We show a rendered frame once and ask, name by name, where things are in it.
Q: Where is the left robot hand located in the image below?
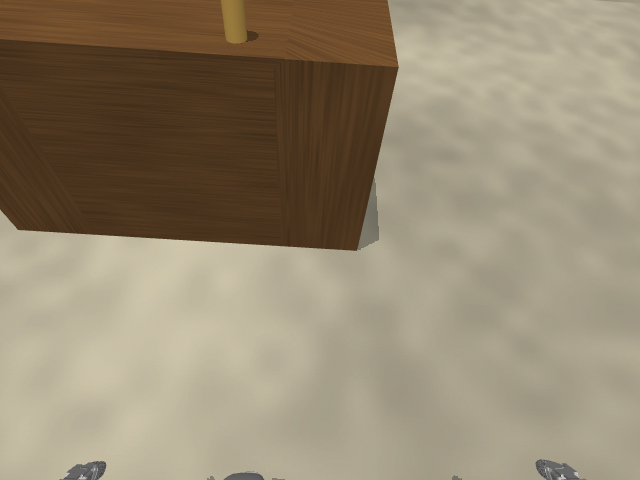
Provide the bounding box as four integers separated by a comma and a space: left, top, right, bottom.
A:
59, 461, 106, 480

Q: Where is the bottle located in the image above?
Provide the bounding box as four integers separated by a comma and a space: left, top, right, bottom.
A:
221, 0, 247, 44

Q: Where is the right robot hand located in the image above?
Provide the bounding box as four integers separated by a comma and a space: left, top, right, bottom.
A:
536, 460, 586, 480

